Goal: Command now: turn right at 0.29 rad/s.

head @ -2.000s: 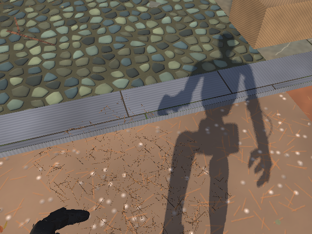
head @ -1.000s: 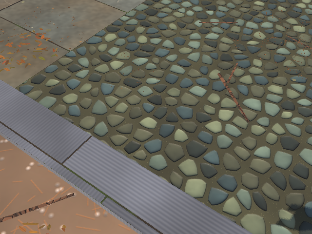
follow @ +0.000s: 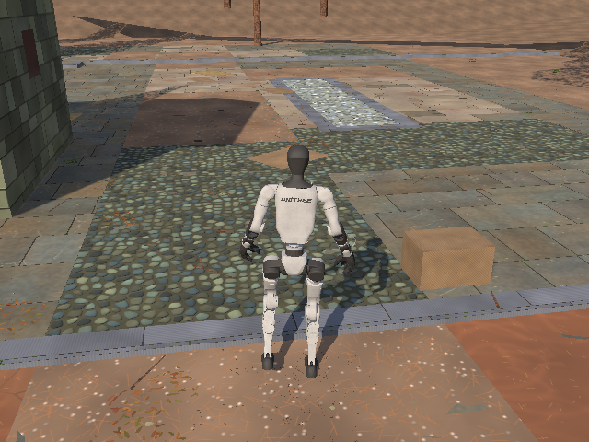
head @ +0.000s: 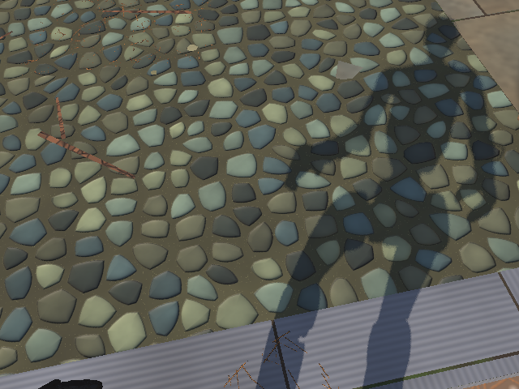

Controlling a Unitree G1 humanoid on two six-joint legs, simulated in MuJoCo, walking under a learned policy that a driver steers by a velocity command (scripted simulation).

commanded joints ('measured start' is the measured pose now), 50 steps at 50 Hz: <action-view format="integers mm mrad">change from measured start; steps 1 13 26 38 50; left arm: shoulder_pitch -47 15 55 77 76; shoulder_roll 135 72 45 55 47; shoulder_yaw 36 -1 9 18 16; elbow -51 70 185 313 424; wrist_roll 4 26 6 1 -1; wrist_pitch -21 -27 -16 -3 -2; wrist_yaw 10 -2 18 38 45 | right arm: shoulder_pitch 29 -46 16 29 52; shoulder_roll -45 -25 -6 0 -4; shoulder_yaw -1 25 40 43 47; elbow -51 -68 -22 79 180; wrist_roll -1 -17 -8 -5 -3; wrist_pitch -5 -34 -53 -55 -52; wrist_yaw -7 17 7 15 8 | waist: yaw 1 54 15 22 20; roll -147 115 -24 -18 -15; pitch -189 -94 -87 -65 -44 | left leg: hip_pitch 66 241 320 331 341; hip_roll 8 96 20 5 -2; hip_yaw -26 -144 -53 -42 -44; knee -132 -701 -634 -668 -703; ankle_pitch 59 187 315 361 342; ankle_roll -9 159 117 119 124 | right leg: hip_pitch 133 104 111 168 167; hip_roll -228 -32 -48 -55 -51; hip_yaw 161 69 93 88 71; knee -122 -16 -27 -47 -78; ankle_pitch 464 -53 138 182 154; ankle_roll -187 45 40 51 62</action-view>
